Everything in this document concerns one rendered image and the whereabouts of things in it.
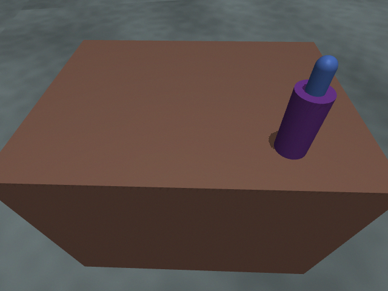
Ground bottle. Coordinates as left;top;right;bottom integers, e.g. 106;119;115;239
274;55;338;159

